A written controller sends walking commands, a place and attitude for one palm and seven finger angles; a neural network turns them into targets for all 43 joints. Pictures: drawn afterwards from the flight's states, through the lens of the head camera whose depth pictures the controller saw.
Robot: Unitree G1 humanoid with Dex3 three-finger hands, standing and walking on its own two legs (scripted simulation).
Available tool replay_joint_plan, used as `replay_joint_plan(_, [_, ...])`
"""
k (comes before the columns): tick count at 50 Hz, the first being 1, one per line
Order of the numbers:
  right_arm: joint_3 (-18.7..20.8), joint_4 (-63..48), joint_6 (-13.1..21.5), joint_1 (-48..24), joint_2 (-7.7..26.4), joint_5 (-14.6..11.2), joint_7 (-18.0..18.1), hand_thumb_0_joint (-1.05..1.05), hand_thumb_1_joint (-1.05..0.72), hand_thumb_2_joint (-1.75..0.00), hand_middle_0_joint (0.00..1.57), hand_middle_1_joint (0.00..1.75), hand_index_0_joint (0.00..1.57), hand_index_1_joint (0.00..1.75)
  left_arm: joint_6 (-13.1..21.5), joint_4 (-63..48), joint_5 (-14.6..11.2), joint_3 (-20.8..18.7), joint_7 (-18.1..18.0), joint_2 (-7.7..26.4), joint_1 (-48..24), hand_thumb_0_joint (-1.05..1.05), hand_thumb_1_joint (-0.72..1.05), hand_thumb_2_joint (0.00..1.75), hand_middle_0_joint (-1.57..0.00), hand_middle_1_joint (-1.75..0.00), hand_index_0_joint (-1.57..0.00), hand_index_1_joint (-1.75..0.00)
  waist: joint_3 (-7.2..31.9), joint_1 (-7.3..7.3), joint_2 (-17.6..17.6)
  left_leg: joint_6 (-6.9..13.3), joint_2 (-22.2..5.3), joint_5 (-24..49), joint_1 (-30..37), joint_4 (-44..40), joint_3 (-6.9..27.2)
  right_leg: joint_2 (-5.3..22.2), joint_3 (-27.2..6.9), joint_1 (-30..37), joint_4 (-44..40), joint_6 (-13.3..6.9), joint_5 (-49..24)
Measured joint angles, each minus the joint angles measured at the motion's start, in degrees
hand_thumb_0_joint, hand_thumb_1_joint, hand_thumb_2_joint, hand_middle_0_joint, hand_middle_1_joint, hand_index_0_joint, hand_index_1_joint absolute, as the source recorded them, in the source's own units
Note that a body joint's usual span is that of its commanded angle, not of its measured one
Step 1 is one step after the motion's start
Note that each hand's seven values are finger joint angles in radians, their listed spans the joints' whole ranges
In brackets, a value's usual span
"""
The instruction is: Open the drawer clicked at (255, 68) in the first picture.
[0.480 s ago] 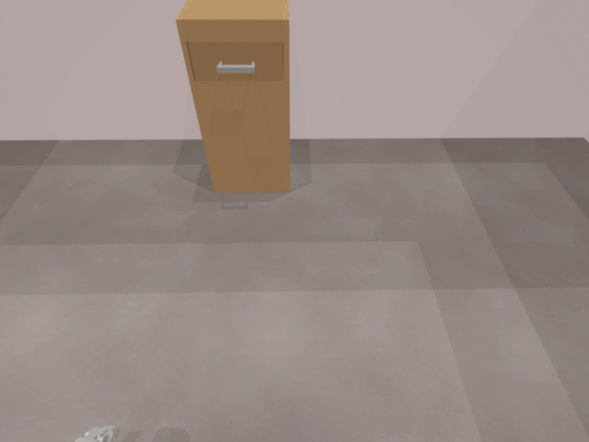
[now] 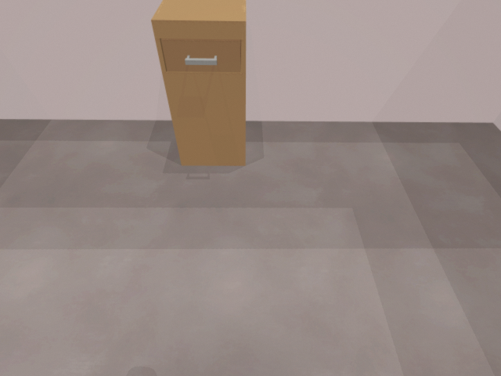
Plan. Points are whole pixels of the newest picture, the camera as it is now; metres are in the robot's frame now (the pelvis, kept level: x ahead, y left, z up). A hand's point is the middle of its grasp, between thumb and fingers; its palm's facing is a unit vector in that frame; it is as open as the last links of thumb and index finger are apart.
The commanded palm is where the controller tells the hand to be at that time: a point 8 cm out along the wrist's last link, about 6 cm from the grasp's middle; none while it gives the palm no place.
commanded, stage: stand and wait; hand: left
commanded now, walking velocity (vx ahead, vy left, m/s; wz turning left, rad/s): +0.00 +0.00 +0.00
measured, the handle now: (201, 59) +1.33 +0.29 -0.11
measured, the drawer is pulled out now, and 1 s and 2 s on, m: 0.00 0.00 0.00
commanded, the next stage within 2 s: look at it before walking up in 0.34 s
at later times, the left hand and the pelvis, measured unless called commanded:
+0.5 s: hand out of the picture +0.06 +0.25 -0.15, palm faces -0.04 -0.94 -0.33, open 7.4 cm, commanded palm none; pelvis -0.01 +0.00 +0.00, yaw +0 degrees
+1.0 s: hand out of the picture +0.06 +0.25 -0.15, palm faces -0.04 -0.94 -0.33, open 7.4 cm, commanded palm none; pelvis -0.01 +0.01 +0.00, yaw +0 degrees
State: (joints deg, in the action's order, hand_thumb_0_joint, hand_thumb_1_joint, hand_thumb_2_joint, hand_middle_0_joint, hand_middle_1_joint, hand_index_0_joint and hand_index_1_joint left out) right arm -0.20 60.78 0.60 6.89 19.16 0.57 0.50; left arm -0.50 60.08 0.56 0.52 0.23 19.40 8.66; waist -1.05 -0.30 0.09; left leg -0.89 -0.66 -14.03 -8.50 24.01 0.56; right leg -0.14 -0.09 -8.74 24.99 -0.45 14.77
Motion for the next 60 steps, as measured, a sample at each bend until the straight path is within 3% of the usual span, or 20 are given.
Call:
replay_joint_plan(54, [-0.3, 3.0, 0.3, 0.2, -0.1, -0.4, -0.4, 0.0, -0.91, -0.9, 0.2, 0.3, 0.2, 0.3, 0.4, 2.2, 0.2, 0.3, 0.1, 0.2, 0.0, 0.01, 0.9, 0.9, -0.2, -0.3, -0.2, -0.3, -0.5, 0.09, 0.2, 0.4, 0.2, 2.5, 0.5, -3.1, -0.5, 0.2, -0.5, 0.6, -3.5, 0.5, -2.8])
replay_joint_plan(60, [-0.4, 3.0, -0.6, 2.8, -1.9, 0.4, -0.4, 0.0, -0.91, -0.9, 0.2, 0.29, 0.2, 0.3, -0.3, 2.1, 0.6, 0.1, -0.1, -1.7, 2.8, 0.01, 0.9, 0.9, -0.2, -0.3, -0.2, -0.3, 1.7, -0.03, 0.0, 0.7, 0.0, -1.8, -1.1, 1.5, -0.4, 0.0, -0.4, -0.3, -0.5, 0.4, 0.0])
